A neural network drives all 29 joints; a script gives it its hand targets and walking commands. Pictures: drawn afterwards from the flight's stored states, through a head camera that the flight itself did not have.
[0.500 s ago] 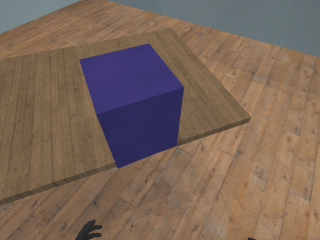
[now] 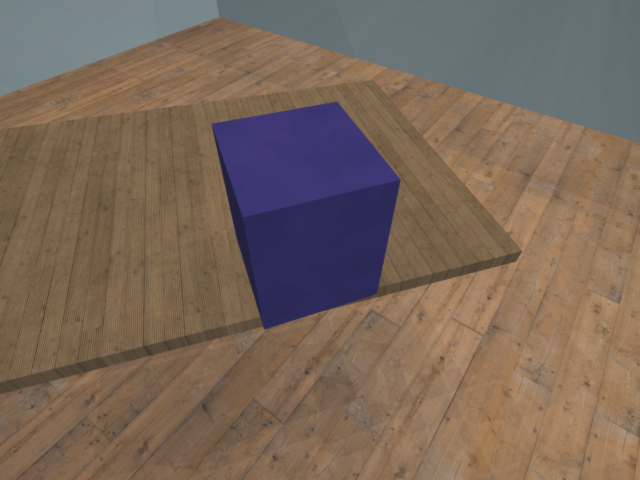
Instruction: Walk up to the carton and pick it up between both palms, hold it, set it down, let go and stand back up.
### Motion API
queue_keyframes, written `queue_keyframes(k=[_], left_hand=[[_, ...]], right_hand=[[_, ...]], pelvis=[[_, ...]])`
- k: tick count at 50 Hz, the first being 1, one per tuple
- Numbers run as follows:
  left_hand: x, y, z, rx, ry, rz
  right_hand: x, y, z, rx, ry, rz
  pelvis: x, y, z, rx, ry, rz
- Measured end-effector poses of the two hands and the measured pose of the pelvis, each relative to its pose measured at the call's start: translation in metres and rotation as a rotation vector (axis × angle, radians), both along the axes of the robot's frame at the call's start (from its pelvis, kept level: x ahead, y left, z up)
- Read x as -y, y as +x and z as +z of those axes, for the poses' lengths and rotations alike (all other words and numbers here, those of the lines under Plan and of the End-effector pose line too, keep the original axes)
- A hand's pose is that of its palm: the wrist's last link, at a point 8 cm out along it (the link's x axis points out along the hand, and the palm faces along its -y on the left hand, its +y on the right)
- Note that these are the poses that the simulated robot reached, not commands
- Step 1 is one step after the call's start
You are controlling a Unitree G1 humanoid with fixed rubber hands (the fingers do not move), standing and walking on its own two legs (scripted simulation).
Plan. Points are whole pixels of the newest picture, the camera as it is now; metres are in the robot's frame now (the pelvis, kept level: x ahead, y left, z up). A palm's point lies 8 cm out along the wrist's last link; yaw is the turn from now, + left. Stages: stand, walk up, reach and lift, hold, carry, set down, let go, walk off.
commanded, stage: walk up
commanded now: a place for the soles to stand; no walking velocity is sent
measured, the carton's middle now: (300, 215) +0.49 +0.05 +0.05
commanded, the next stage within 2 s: none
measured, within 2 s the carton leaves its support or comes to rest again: neither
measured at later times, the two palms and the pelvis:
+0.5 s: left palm out of the picture +0.07 +0.25 -0.14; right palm out of the picture +0.05 -0.26 -0.13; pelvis +0.02 -0.01 +0.00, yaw +5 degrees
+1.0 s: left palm out of the picture +0.06 +0.11 -0.13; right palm (585, 454) +0.19 -0.36 -0.14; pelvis +0.05 -0.13 -0.02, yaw +20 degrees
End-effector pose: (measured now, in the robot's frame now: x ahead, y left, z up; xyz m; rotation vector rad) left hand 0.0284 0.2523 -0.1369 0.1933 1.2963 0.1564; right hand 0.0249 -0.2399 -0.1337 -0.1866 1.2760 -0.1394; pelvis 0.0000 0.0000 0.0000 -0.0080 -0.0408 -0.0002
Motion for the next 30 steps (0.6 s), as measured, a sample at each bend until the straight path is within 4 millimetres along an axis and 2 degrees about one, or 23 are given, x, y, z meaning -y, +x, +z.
queue_keyframes(k=[4,11,17,22,26,30], left_hand=[[0.003,-0.003,-0.001,-0.002,-0.006,0.004],[0.01,-0.002,0.002,-0.013,-0.002,0.005],[0.012,0.009,0.003,0.006,0.003,0.006],[0.006,0.026,0.001,0.029,-0.005,-0.004],[0.001,0.049,0.0,0.063,0.009,-0.019],[0.012,0.076,0.002,0.133,0.026,-0.032]], right_hand=[[0.004,0.001,0.001,-0.011,-0.011,0.005],[0.008,0.019,0.0,0.021,-0.008,0.017],[0.007,0.032,-0.002,0.036,-0.002,0.04],[0.007,0.038,0.001,0.047,-0.031,0.061],[0.028,0.025,0.011,0.029,-0.115,0.041],[0.062,0.013,0.017,-0.023,-0.171,0.026]], pelvis=[[0.0,0.001,0.0,-0.005,-0.001,0.007],[0.003,0.006,0.001,-0.01,0.001,0.015],[0.005,0.01,0.001,-0.01,-0.007,0.029],[0.005,0.013,-0.001,-0.014,-0.008,0.054],[0.019,0.016,-0.003,-0.034,-0.007,0.094],[0.041,0.021,-0.007,-0.042,0.008,0.123]])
